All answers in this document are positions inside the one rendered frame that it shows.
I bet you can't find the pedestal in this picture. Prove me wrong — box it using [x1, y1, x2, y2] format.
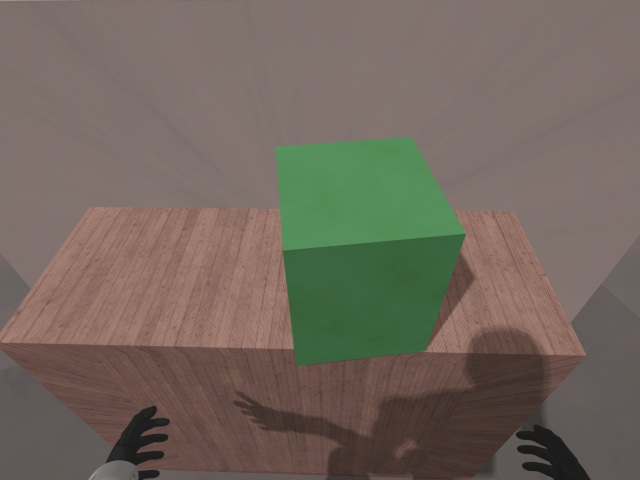
[0, 207, 587, 480]

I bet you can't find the carton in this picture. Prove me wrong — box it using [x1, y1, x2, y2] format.
[276, 137, 466, 366]

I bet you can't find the left robot hand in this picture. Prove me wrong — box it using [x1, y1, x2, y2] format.
[105, 406, 170, 480]

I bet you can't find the right robot hand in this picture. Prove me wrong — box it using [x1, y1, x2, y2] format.
[516, 424, 590, 480]

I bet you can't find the robot left forearm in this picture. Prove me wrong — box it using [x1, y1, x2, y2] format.
[89, 460, 139, 480]

